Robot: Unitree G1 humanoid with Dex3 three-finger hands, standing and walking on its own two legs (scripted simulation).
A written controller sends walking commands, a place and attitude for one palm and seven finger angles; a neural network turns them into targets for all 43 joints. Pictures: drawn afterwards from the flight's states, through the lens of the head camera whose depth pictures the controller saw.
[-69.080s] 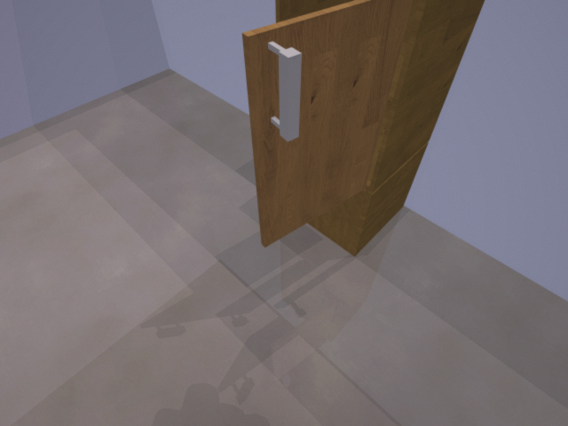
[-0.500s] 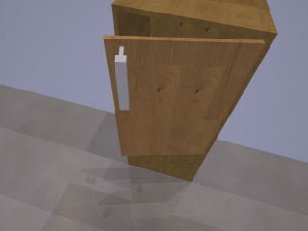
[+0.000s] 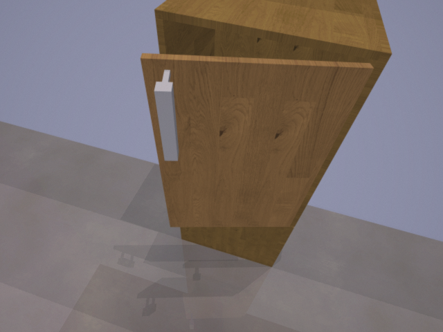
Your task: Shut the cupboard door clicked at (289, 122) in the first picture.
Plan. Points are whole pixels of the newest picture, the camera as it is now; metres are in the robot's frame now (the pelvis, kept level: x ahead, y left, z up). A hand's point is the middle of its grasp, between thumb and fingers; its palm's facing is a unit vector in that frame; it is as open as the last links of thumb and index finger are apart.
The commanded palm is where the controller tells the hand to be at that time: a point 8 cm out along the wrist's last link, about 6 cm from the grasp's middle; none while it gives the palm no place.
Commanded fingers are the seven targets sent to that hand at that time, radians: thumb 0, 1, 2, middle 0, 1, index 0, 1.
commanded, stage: shuffle to correct the standing spot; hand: left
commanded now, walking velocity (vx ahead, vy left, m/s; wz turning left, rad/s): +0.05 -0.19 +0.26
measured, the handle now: (169, 117) +0.45 +0.13 +0.15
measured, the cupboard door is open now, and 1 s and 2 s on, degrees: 18 18 18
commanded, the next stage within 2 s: come to a stop and stand still in 0.34 s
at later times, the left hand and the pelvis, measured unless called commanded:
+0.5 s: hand out of the picture -0.05 +0.05 -0.20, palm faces +0.15 -0.98 -0.09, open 7.4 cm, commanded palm none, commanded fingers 0.00 0.90 0.90 -0.20 -0.30 -0.20 -0.30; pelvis +0.04 -0.08 -0.02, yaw +6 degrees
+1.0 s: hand out of the picture +0.06 +0.04 -0.17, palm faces +0.15 -0.97 -0.21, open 7.3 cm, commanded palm none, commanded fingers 0.00 0.90 0.90 -0.20 -0.30 -0.20 -0.30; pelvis +0.06 -0.14 +0.00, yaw +8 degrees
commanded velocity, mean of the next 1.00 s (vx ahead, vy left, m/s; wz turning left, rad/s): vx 0.00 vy -0.06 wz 0.04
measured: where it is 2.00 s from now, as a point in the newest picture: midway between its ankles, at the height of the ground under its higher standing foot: outside the picture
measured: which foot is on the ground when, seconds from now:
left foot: down 0.00-0.20, up 0.22-0.48, down 0.50-1.00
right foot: down 0.00-0.52, up 0.54-0.74, down 0.76-1.00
